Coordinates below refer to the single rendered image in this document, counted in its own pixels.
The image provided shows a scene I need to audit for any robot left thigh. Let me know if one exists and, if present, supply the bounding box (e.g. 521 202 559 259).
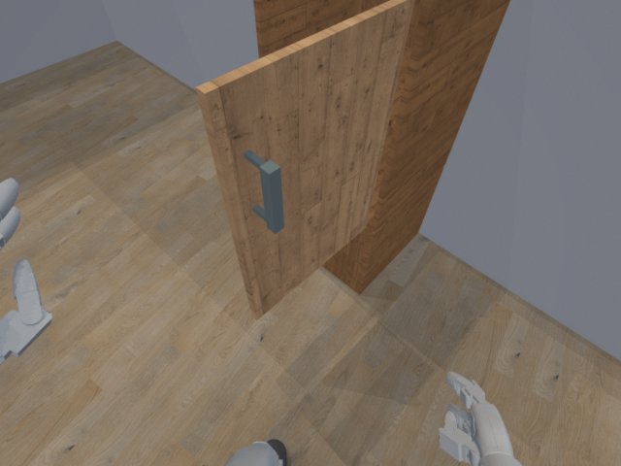
224 446 283 466

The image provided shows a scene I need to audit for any cupboard door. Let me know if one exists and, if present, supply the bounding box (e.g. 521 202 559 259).
196 0 415 320

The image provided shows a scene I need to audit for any left robot foot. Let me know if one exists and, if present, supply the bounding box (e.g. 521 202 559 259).
267 439 286 466

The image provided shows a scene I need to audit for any robot right hand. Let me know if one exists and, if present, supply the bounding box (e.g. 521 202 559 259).
439 371 514 466

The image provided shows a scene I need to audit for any handle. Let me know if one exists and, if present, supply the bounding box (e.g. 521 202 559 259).
244 150 284 234

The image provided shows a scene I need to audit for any robot left hand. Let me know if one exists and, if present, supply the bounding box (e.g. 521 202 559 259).
0 178 52 365

